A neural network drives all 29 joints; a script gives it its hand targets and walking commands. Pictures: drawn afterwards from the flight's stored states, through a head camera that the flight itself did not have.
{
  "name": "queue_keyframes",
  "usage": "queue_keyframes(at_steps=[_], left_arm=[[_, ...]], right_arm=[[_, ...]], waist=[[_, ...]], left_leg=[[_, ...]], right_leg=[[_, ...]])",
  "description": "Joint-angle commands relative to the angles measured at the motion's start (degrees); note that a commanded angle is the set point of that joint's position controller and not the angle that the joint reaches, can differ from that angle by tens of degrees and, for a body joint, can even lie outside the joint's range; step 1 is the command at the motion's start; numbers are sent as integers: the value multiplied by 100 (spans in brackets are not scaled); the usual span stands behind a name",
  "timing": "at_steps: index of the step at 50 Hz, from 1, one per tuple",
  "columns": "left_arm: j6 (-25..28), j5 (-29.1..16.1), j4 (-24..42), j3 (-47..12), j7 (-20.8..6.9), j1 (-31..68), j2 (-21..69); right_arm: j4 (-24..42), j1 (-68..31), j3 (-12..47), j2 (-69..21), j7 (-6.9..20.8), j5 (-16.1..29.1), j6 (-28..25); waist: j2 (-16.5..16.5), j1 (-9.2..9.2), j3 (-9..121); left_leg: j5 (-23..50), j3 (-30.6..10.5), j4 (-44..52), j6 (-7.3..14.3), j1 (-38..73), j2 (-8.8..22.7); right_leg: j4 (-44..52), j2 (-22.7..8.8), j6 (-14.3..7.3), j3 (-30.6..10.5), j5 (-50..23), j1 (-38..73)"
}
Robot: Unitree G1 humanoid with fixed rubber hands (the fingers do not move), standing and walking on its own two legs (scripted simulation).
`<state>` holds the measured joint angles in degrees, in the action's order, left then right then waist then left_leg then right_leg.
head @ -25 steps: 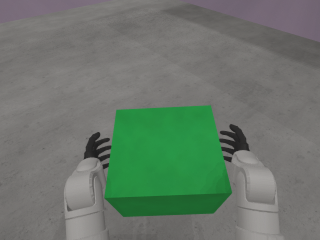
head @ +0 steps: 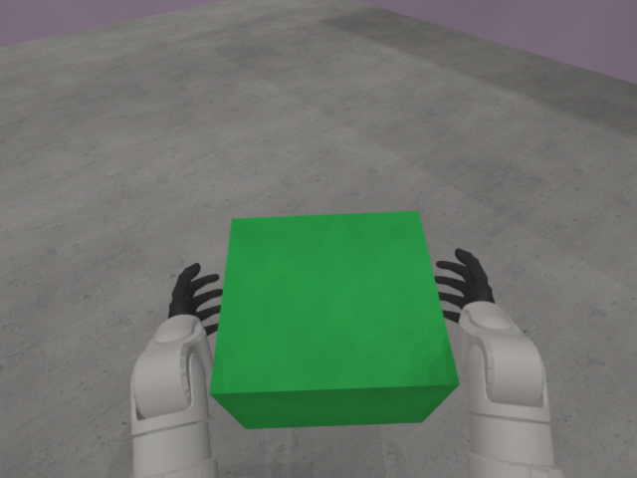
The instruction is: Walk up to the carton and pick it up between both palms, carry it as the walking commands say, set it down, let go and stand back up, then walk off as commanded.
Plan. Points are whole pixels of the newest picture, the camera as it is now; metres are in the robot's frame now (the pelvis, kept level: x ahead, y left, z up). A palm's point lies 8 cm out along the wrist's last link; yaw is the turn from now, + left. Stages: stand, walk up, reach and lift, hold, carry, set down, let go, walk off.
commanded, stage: carry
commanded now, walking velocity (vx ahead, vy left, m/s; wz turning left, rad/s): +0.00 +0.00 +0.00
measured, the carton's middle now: (329, 323) +0.33 +0.01 -0.01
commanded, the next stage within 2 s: none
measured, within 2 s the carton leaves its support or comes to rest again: neither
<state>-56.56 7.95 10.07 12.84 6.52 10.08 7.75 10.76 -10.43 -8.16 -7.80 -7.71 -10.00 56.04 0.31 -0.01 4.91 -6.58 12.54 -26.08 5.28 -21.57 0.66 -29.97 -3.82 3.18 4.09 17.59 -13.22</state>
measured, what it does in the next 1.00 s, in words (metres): stands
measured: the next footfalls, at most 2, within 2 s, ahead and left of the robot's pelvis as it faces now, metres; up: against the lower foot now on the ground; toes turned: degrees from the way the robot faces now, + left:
none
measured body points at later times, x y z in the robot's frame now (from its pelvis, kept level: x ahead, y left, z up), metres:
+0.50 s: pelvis +0.00 +0.00 +0.00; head -0.02 +0.00 +0.45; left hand +0.29 +0.18 +0.06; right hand +0.30 -0.17 +0.08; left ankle +0.09 +0.06 -0.73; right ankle -0.02 -0.15 -0.73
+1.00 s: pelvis +0.00 +0.00 +0.00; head -0.01 +0.00 +0.45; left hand +0.30 +0.18 +0.05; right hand +0.31 -0.17 +0.07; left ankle +0.09 +0.06 -0.73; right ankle -0.02 -0.15 -0.73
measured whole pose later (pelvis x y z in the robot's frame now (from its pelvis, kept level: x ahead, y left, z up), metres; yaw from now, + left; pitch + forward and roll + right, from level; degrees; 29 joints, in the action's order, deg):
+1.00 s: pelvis +0.00 +0.00 +0.00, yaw +0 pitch +1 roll -1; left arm -47.5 8.1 -0.2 15.2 5.3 10.9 7.7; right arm 0.1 -12.3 -9.6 -7.1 -6.3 -10.2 47.0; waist 0.0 0.0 4.8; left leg -6.7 12.5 -26.1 5.4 -21.6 0.7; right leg -30.0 -3.8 3.1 4.1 17.9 -13.2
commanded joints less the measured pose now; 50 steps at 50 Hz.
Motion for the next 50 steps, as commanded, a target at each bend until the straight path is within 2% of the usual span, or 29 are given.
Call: queue_keyframes(at_steps=[1, 3, 4, 7, 9, 10, 11, 13, 14, 15, 18, 20, 21, 22, 24, 25, 26, 27, 28, 30, 34, 36, 38, 41, 42, 43, 45, 46, 50], left_arm=[[117, -1745, 142, -3635, -1239, 2741, 4094], [60, -1603, -237, -3528, -1241, 2394, 3943], [109, -1792, 291, -3658, -1233, 2532, 4118], [250, -1463, -626, -3308, -1287, 2685, 3817], [275, -1918, 526, -3782, -1241, 2743, 4194], [261, -1339, -884, -3273, -1296, 2299, 3744], [247, -1822, 409, -3780, -1247, 2709, 4182], [245, -1388, -771, -3299, -1305, 2390, 3761], [275, -1931, 614, -3986, -1273, 2852, 4376], [245, -1623, -160, -3635, -1296, 2735, 4047], [385, -1602, -305, -3574, -1353, 2716, 4091], [499, -1159, -1468, -3225, -1461, 2344, 3861], [567, -1801, 215, -3942, -1400, 3046, 4324], [449, -2054, 694, -3992, -1329, 2929, 4474], [520, -1414, -759, -3461, -1398, 2880, 3828], [582, -1571, -362, -3622, -1403, 2888, 3999], [603, -1222, -1290, -3245, -1446, 2497, 3691], [576, -1850, 353, -3868, -1395, 2897, 4279], [552, -1523, -524, -3575, -1423, 2675, 3945], [690, -1274, -1078, -3448, -1484, 2540, 3842], [541, -1773, 260, -3954, -1357, 3011, 4297], [599, -1187, -1279, -3359, -1478, 2695, 3865], [636, -1640, -199, -3702, -1401, 3054, 4075], [847, -1000, -1854, -3222, -1609, 2836, 3638], [896, -1593, -387, -3753, -1537, 3188, 4112], [907, -1385, -1070, -3479, -1559, 2848, 3977], [1023, -1421, -940, -3780, -1616, 3352, 4093], [948, -1675, -286, -4058, -1584, 3159, 4407], [1129, -1143, -1513, -3477, -1650, 3131, 3810]], right_arm=[[183, -2564, 3158, -4060, 1318, 1851, -173], [-438, -1981, 2960, -3953, 1362, 1692, -103], [306, -2268, 3235, -4081, 1327, 1920, -142], [-668, -2446, 2803, -3825, 1399, 1573, -299], [247, -2209, 3247, -4259, 1325, 1950, -273], [-1107, -1899, 2745, -3778, 1424, 1436, -294], [181, -2228, 3281, -4246, 1356, 1924, -265], [-790, -2036, 2829, -3754, 1365, 1460, -290], [417, -2336, 3346, -4326, 1379, 1964, -301], [-476, -2269, 3029, -4130, 1411, 1738, -302], [-706, -2205, 3072, -4258, 1454, 1674, -393], [-1473, -2220, 2815, -3876, 1553, 1340, -559], [-41, -2417, 3228, -4338, 1517, 1791, -598], [643, -2677, 3521, -4506, 1423, 2152, -497], [-1004, -2327, 2809, -3916, 1502, 1451, -547], [-649, -2326, 2997, -4077, 1496, 1605, -628], [-1507, -2071, 2693, -3763, 1538, 1279, -652], [389, -2746, 3450, -4323, 1467, 2003, -653], [-782, -2126, 2953, -4034, 1507, 1532, -612], [-1406, -2028, 2958, -4008, 1580, 1379, -705], [81, -2586, 3398, -4393, 1510, 1950, -590], [-1345, -2558, 2880, -3948, 1603, 1400, -663], [-481, -2509, 3088, -4184, 1534, 1704, -680], [-2231, -2245, 2607, -3782, 1719, 1021, -861], [-675, -2667, 3163, -4249, 1653, 1661, -933], [-1133, -2642, 3048, -4155, 1642, 1478, -976], [-1313, -2773, 2989, -4241, 1743, 1417, -1048], [-441, -2774, 3325, -4520, 1709, 1757, -1029], [-2104, -2351, 2721, -4035, 1809, 1154, -1156]], waist=[[-199, 44, 1104], [55, 47, 1296], [-164, 45, 1287], [-8, 52, 1074], [-279, 36, 1353], [-45, 46, 1251], [-186, 31, 1225], [-188, 24, 1151], [65, 34, 1279], [40, 29, 1143], [-308, 40, 1299], [-218, 35, 1172], [133, 42, 1233], [-179, 48, 1342], [-161, 34, 1185], [-145, 33, 1123], [-238, 34, 1108], [-279, 35, 1165], [-92, 39, 1322], [-304, 16, 1318], [-28, 44, 1075], [-110, 58, 1217], [-191, 39, 1143], [-364, 19, 1024], [-248, 28, 1123], [-503, 36, 1331], [-29, 17, 1461], [110, 26, 1522], [-123, 23, 1217]], left_leg=[[-1199, -1291, 718, -442, 1063, 1147], [-1527, -1381, 916, -435, 1130, 1182], [-1434, -1345, 886, -459, 1071, 1153], [-1047, -1218, 687, -451, 1112, 1113], [-950, -1234, 639, -456, 1334, 1111], [-690, -1233, 630, -355, 1145, 1109], [-779, -1244, 639, -458, 1217, 1121], [-883, -1224, 578, -389, 1226, 1069], [-765, -1229, 654, -444, 1390, 1116], [-1261, -1286, 755, -428, 1130, 1149], [-838, -1286, 649, -410, 1255, 1166], [-725, -1151, 567, -389, 1343, 1061], [-551, -1275, 607, -409, 1373, 1128], [-695, -1304, 597, -372, 1370, 1179], [-513, -1260, 544, -367, 1313, 1181], [-784, -1237, 603, -379, 1139, 1127], [-771, -1176, 542, -379, 1074, 1109], [-1000, -1349, 672, -343, 980, 1131], [-579, -1311, 541, -371, 1191, 1137], [-724, -1123, 480, -412, 1337, 1046], [-1312, -1400, 839, -383, 1033, 1159], [-1324, -1335, 762, -370, 1192, 1151], [-1000, -1292, 736, -389, 1068, 1162], [-972, -1171, 632, -414, 1115, 1121], [-737, -1179, 550, -439, 1173, 1091], [-350, -1081, 356, -354, 1359, 1030], [-392, -1237, 517, -371, 1483, 1114], [-574, -1358, 607, -406, 1561, 1199], [-528, -1254, 548, -355, 1225, 1140]], right_leg=[[514, -180, -340, -473, 69, -305], [340, -62, -359, -330, 252, -210], [398, -103, -337, -326, 217, -199], [420, -201, -289, -438, -123, -347], [554, -174, -332, -433, -45, -204], [465, -220, -270, -452, -386, -144], [454, -176, -288, -410, -108, -197], [619, -198, -318, -533, -95, -308], [423, -194, -349, -465, -61, -365], [473, -110, -332, -418, 145, -328], [441, -149, -344, -427, -113, -166], [498, -252, -318, -551, -231, -327], [332, -177, -327, -462, -163, -390], [414, -144, -327, -454, -139, -334], [373, -150, -248, -449, -103, -417], [404, -120, -285, -436, -56, -325], [444, -183, -223, -391, -228, -213], [366, -138, -236, -385, -101, -117], [384, -143, -253, -404, -306, -69], [499, -205, -283, -448, -229, -204], [341, -100, -257, -333, 226, -306], [359, -83, -285, -345, 210, -279], [371, -145, -243, -366, -46, -290], [558, -158, -240, -429, -162, -312], [463, -198, -260, -443, -330, -283], [483, -260, -260, -487, -703, -173], [263, -142, -271, -368, -260, -311], [187, -36, -262, -322, 37, -347], [349, -143, -242, -438, -294, -294]])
